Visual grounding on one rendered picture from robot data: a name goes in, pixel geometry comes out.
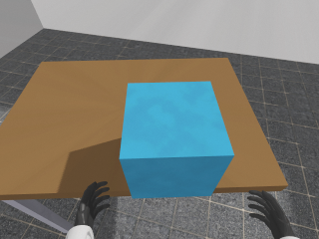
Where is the robot right hand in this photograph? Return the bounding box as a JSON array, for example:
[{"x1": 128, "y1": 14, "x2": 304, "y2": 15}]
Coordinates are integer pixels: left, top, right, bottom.
[{"x1": 247, "y1": 190, "x2": 296, "y2": 239}]

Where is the left robot forearm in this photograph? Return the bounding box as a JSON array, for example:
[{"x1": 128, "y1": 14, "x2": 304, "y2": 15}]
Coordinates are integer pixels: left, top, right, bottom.
[{"x1": 65, "y1": 225, "x2": 95, "y2": 239}]

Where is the table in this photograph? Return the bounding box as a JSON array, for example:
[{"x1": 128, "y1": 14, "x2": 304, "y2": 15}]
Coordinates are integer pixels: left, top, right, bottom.
[{"x1": 0, "y1": 58, "x2": 288, "y2": 233}]

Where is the carton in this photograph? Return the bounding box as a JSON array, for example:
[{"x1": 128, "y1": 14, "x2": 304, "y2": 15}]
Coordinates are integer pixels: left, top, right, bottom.
[{"x1": 119, "y1": 81, "x2": 234, "y2": 199}]

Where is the robot left hand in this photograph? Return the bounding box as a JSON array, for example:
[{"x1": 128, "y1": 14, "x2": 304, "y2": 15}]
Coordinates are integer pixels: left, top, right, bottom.
[{"x1": 74, "y1": 181, "x2": 111, "y2": 229}]

